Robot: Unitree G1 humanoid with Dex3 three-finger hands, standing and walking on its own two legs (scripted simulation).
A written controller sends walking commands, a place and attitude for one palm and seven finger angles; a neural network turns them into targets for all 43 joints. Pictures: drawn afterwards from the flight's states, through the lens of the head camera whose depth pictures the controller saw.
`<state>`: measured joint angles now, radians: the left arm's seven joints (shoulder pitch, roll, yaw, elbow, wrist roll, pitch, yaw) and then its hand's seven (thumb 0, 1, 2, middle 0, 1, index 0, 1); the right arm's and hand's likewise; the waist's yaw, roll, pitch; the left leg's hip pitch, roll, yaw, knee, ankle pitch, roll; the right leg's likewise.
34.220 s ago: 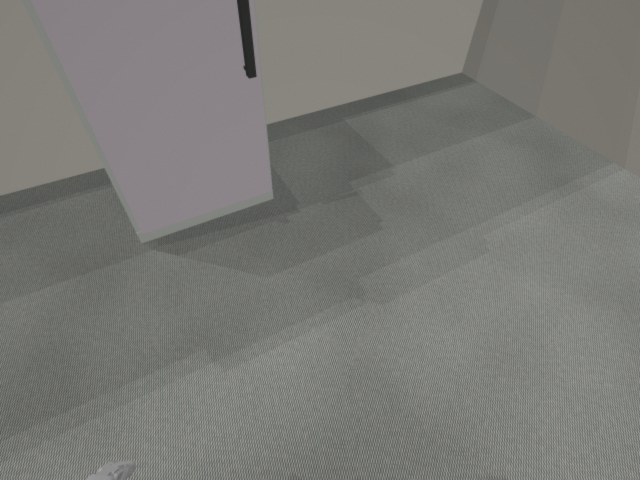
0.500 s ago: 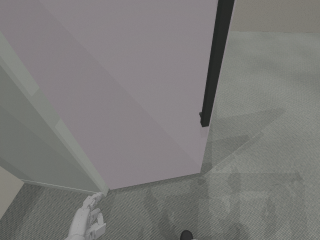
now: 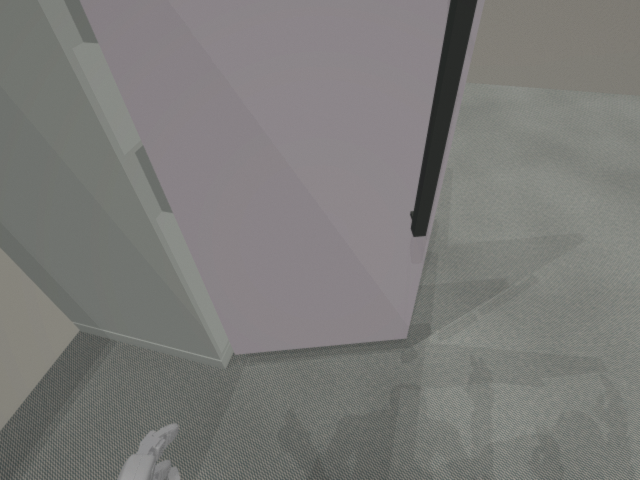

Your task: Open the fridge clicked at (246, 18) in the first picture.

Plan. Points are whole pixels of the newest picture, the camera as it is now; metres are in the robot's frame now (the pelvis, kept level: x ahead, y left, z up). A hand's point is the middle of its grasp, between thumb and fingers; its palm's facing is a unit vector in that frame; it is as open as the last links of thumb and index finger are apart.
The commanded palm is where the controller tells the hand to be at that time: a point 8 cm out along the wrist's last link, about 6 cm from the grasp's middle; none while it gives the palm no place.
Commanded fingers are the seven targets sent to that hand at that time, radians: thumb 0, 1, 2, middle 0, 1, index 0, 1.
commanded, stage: stop stepping back and stand still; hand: right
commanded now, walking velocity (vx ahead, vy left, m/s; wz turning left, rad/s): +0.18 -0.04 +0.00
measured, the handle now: (432, 134) +0.65 -0.17 +0.10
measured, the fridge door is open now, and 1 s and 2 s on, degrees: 70 70 70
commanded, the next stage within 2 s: let the arm hang, fingers relaxed in 0.86 s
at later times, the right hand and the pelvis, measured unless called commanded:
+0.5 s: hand out of the picture +0.19 -0.31 +0.16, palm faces +0.52 +0.74 -0.43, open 7.4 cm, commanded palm +0.13 -0.33 +0.17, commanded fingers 0.00 -0.90 -0.90 0.20 0.30 0.20 0.30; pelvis +0.01 -0.02 -0.01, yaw -3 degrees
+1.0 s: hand out of the picture +0.23 -0.31 +0.12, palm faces +0.38 +0.79 -0.49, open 7.4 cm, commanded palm none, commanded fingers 0.00 -0.90 -0.90 0.20 0.30 0.20 0.30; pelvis +0.03 -0.04 +0.00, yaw -3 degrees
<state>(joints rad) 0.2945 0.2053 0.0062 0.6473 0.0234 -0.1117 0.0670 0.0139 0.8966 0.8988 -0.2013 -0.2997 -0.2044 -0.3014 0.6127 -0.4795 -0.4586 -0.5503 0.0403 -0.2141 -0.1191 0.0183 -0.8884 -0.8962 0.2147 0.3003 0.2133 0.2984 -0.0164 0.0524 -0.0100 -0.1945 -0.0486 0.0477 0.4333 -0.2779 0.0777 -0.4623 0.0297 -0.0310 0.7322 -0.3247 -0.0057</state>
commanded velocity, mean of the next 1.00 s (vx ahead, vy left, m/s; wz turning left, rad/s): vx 0.02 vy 0.02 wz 0.00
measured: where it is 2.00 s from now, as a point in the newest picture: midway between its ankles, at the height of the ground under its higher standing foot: outside the picture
